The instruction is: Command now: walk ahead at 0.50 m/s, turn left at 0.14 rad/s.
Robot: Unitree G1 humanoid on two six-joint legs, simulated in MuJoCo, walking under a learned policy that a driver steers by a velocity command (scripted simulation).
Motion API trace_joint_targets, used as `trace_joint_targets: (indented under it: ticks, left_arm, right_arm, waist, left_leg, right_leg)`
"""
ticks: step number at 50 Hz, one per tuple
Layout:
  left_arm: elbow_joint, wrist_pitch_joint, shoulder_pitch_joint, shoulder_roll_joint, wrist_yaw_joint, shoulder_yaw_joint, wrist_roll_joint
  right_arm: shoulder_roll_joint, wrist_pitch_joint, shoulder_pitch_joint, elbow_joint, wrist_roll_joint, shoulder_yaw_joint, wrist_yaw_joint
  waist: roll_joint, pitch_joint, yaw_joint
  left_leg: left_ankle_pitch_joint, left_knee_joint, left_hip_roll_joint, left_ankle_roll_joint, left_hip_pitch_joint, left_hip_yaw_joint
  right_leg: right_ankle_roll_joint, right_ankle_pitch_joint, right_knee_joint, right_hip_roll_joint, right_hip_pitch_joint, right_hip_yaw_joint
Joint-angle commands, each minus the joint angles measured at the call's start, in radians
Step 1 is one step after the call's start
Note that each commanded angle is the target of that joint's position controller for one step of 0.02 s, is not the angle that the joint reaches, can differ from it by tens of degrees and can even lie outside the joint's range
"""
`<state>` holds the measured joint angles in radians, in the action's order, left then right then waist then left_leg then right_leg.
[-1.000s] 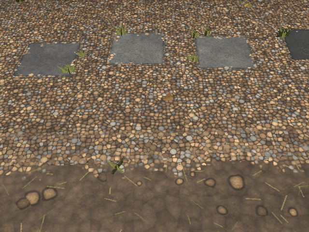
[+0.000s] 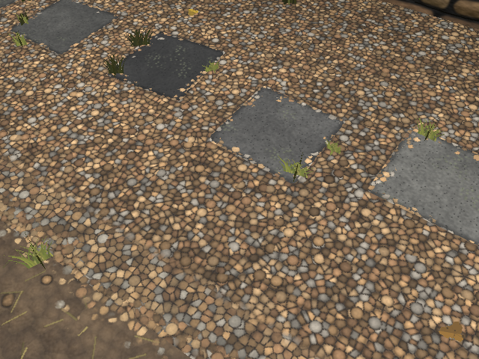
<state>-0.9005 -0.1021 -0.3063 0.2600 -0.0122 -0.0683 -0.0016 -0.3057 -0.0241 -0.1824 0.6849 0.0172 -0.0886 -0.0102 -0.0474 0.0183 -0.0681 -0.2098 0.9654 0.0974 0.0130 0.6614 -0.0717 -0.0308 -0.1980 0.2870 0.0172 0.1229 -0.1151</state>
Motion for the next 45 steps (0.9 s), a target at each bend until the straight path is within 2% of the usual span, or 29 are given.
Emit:
trace_joint_targets:
  ticks: [1, 3, 6, 8, 9, 10, 11, 12, 13, 14, 15, 16, 17, 19, 21, 25, 28, 31, 33, 34, 35, 36, 37, 38, 39, 40, 41, 43, 45]
  left_arm:
    - [0.060, -0.007, 0.066, 0.161, 0.000, -0.027, -0.019]
    - [0.045, 0.005, 0.017, 0.188, -0.002, -0.030, -0.023]
    - [0.023, 0.022, -0.039, 0.210, -0.002, -0.034, -0.033]
    - [0.015, 0.032, -0.030, 0.220, 0.005, -0.037, -0.037]
    - [0.015, 0.033, -0.025, 0.210, 0.008, -0.031, -0.036]
    - [0.025, 0.028, -0.022, 0.165, 0.008, -0.016, -0.025]
    - [0.063, 0.019, -0.039, 0.068, 0.007, 0.014, 0.008]
    - [0.075, 0.002, -0.103, 0.057, 0.007, 0.021, -0.023]
    - [0.071, 0.002, -0.061, 0.150, 0.007, -0.006, -0.048]
    - [0.087, 0.006, -0.004, 0.158, 0.005, -0.010, -0.049]
    - [0.085, 0.014, 0.022, 0.144, 0.010, -0.012, -0.039]
    - [0.085, 0.026, 0.023, 0.139, 0.012, -0.018, -0.029]
    - [0.081, 0.042, 0.006, 0.121, 0.010, -0.018, -0.030]
    - [0.097, 0.062, 0.018, 0.084, 0.008, -0.013, -0.030]
    - [0.118, 0.071, 0.056, 0.078, 0.007, -0.014, -0.025]
    - [0.159, 0.067, 0.164, 0.055, -0.018, -0.001, -0.018]
    - [0.202, 0.067, 0.264, 0.052, -0.037, 0.006, -0.016]
    - [0.240, 0.070, 0.312, 0.074, -0.050, 0.002, -0.017]
    - [0.249, 0.073, 0.267, 0.104, -0.052, -0.015, -0.017]
    - [0.230, 0.074, 0.168, 0.134, -0.050, -0.034, -0.020]
    - [0.185, 0.076, 0.002, 0.194, -0.039, -0.069, -0.024]
    - [0.159, 0.087, -0.131, 0.303, -0.016, -0.105, -0.026]
    - [0.184, 0.073, -0.071, 0.380, -0.019, -0.105, -0.025]
    - [0.206, 0.059, -0.101, 0.291, -0.029, -0.080, -0.021]
    - [0.196, 0.046, -0.073, 0.241, -0.030, -0.066, -0.017]
    - [0.205, 0.040, -0.015, 0.207, -0.027, -0.055, -0.022]
    - [0.220, 0.041, 0.054, 0.172, -0.023, -0.045, -0.016]
    - [0.250, 0.039, 0.103, 0.149, -0.013, -0.036, 0.001]
    - [0.248, 0.034, 0.085, 0.164, -0.002, -0.040, -0.006]
  right_arm:
    - [0.001, -0.029, 0.066, -0.083, -0.010, 0.016, 0.015]
    - [0.007, -0.042, 0.140, -0.096, -0.004, 0.023, 0.029]
    - [-0.022, -0.054, 0.199, -0.119, 0.008, 0.018, 0.045]
    - [-0.058, -0.064, 0.139, -0.108, 0.009, 0.004, 0.045]
    - [-0.093, -0.066, 0.037, -0.074, 0.001, -0.016, 0.038]
    - [-0.148, -0.066, -0.116, -0.038, -0.014, -0.041, 0.026]
    - [-0.236, -0.056, -0.258, -0.024, -0.037, -0.061, 0.008]
    - [-0.235, -0.052, -0.265, -0.022, -0.040, -0.053, 0.013]
    - [-0.151, -0.054, -0.219, -0.021, -0.027, -0.030, 0.017]
    - [-0.104, -0.057, -0.171, -0.019, -0.016, -0.014, 0.017]
    - [-0.074, -0.062, -0.108, -0.014, -0.018, -0.005, 0.021]
    - [-0.046, -0.069, -0.059, -0.011, -0.021, 0.002, 0.025]
    - [-0.034, -0.076, -0.026, -0.006, -0.025, 0.003, 0.026]
    - [-0.046, -0.090, -0.008, 0.010, -0.029, -0.006, 0.020]
    - [-0.060, -0.094, -0.018, 0.028, -0.035, -0.013, 0.010]
    - [-0.098, -0.087, -0.044, 0.054, -0.031, -0.025, -0.005]
    - [-0.129, -0.076, -0.088, 0.076, -0.018, -0.036, -0.011]
    - [-0.154, -0.056, -0.112, 0.096, 0.001, -0.047, -0.010]
    - [-0.186, -0.041, -0.101, 0.096, 0.010, -0.055, -0.013]
    - [-0.196, -0.031, -0.088, 0.095, 0.015, -0.056, -0.015]
    - [-0.180, -0.026, -0.088, 0.091, 0.016, -0.048, -0.016]
    - [-0.121, -0.035, -0.114, 0.069, -0.019, -0.024, -0.019]
    - [0.003, -0.067, -0.189, 0.015, -0.039, 0.015, -0.008]
    - [-0.091, -0.101, -0.060, 0.004, 0.005, 0.002, 0.003]
    - [-0.114, -0.117, 0.004, -0.016, 0.032, -0.004, 0.008]
    - [-0.104, -0.124, 0.009, -0.006, 0.012, 0.000, 0.000]
    - [-0.112, -0.122, 0.003, 0.005, -0.015, -0.008, -0.008]
    - [-0.114, -0.097, -0.025, 0.007, -0.024, -0.015, -0.006]
    - [-0.087, -0.079, -0.013, -0.001, -0.031, -0.009, -0.006]
  waist:
    - [0.105, 0.012, 0.031]
    - [0.112, 0.020, 0.002]
    - [0.137, 0.026, -0.006]
    - [0.160, 0.001, 0.054]
    - [0.150, -0.061, 0.111]
    - [0.124, -0.172, 0.181]
    - [-0.073, -0.328, 0.210]
    - [-0.264, -0.427, 0.177]
    - [-0.153, -0.296, 0.180]
    - [-0.128, -0.183, 0.164]
    - [-0.070, -0.120, 0.131]
    - [-0.084, -0.074, 0.099]
    - [-0.087, -0.049, 0.072]
    - [-0.059, -0.026, 0.049]
    - [-0.024, -0.007, 0.047]
    - [-0.009, 0.026, 0.078]
    - [0.005, 0.056, 0.115]
    - [-0.004, 0.069, 0.120]
    - [-0.034, 0.018, 0.080]
    - [-0.038, -0.041, 0.019]
    - [-0.016, -0.128, -0.063]
    - [0.139, -0.214, -0.094]
    - [0.333, -0.322, 0.036]
    - [0.185, -0.362, -0.053]
    - [0.153, -0.229, -0.049]
    - [0.077, -0.157, -0.007]
    - [0.069, -0.108, 0.036]
    - [0.095, -0.093, 0.083]
    - [0.083, -0.075, 0.089]
  left_leg:
    - [0.134, -0.199, 0.012, -0.008, -0.007, 0.035]
    - [0.167, -0.303, -0.017, -0.018, -0.063, 0.067]
    - [0.126, -0.404, -0.048, -0.009, -0.108, 0.070]
    - [0.122, -0.482, -0.068, 0.017, -0.238, 0.070]
    - [0.130, -0.518, -0.090, 0.041, -0.407, 0.087]
    - [0.159, -0.482, -0.025, 0.078, -0.658, 0.032]
    - [0.153, -0.465, 0.226, 0.154, -0.970, -0.258]
    - [-0.005, -0.607, 0.361, 0.269, -1.041, -0.620]
    - [-0.097, -0.635, 0.320, 0.246, -0.946, -0.534]
    - [-0.094, -0.655, 0.276, 0.212, -0.832, -0.380]
    - [-0.058, -0.694, 0.233, 0.191, -0.712, -0.288]
    - [0.008, -0.731, 0.205, 0.182, -0.620, -0.212]
    - [0.054, -0.767, 0.187, 0.173, -0.553, -0.147]
    - [0.162, -0.811, 0.191, 0.183, -0.507, -0.062]
    - [0.225, -0.826, 0.191, 0.184, -0.515, 0.015]
    - [0.242, -0.838, 0.162, 0.154, -0.533, 0.164]
    - [0.237, -0.830, 0.183, 0.139, -0.592, 0.217]
    - [0.326, -0.766, 0.211, 0.117, -0.693, 0.247]
    - [0.655, -0.632, 0.211, 0.095, -0.730, 0.277]
    - [0.808, -0.483, 0.191, 0.076, -0.722, 0.300]
    - [0.808, -0.261, 0.147, 0.041, -0.637, 0.329]
    - [0.395, 0.077, 0.095, -0.017, -0.366, 0.335]
    - [-0.403, 0.374, -0.120, -0.068, 0.023, 0.152]
    - [-0.382, 0.445, -0.098, -0.044, 0.128, -0.018]
    - [-0.287, 0.417, -0.060, -0.019, 0.201, -0.007]
    - [-0.201, 0.337, -0.014, -0.006, 0.159, -0.009]
    - [-0.148, 0.252, 0.016, -0.009, 0.081, -0.011]
    - [-0.098, 0.179, 0.034, -0.022, -0.020, -0.017]
    - [-0.052, 0.093, 0.023, -0.048, -0.032, 0.003]
  right_leg:
    - [-0.172, 0.228, -0.153, -0.233, -0.002, 0.177]
    - [-0.167, 0.238, -0.132, -0.226, -0.005, 0.165]
    - [-0.158, 0.230, -0.080, -0.264, -0.059, 0.213]
    - [-0.127, 0.284, -0.004, -0.278, -0.060, 0.230]
    - [-0.100, 0.394, 0.109, -0.241, -0.030, 0.197]
    - [-0.060, 0.347, 0.316, -0.184, 0.084, 0.153]
    - [0.005, -0.025, 0.675, -0.082, 0.367, 0.082]
    - [0.019, -0.408, 0.906, -0.007, 0.573, 0.172]
    - [0.018, -0.363, 1.003, -0.065, 0.663, 0.224]
    - [0.011, -0.281, 1.004, -0.102, 0.690, 0.202]
    - [0.012, -0.205, 0.969, -0.133, 0.654, 0.194]
    - [0.016, -0.150, 0.924, -0.156, 0.615, 0.204]
    - [0.020, -0.114, 0.905, -0.168, 0.565, 0.210]
    - [0.034, -0.060, 0.878, -0.172, 0.556, 0.209]
    - [0.045, 0.012, 0.817, -0.170, 0.594, 0.220]
    - [0.041, 0.210, 0.577, -0.152, 0.571, 0.174]
    - [0.018, 0.223, 0.454, -0.137, 0.560, 0.124]
    - [-0.022, 0.119, 0.390, -0.116, 0.562, 0.085]
    - [-0.062, 0.010, 0.379, -0.053, 0.451, 0.023]
    - [-0.089, -0.011, 0.354, -0.003, 0.317, -0.012]
    - [-0.126, 0.047, 0.296, 0.052, 0.071, -0.018]
    - [-0.192, 0.101, 0.277, -0.105, -0.221, 0.249]
    - [-0.380, -0.130, 0.113, -0.314, -0.468, 0.844]
    - [-0.363, -0.196, 0.000, -0.344, -0.488, 0.923]
    - [-0.324, -0.132, -0.005, -0.323, -0.399, 0.789]
    - [-0.290, -0.046, 0.006, -0.279, -0.255, 0.672]
    - [-0.266, 0.052, 0.001, -0.240, -0.115, 0.577]
    - [-0.266, 0.159, -0.041, -0.205, 0.017, 0.512]
    - [-0.271, 0.250, -0.060, -0.184, 0.077, 0.450]
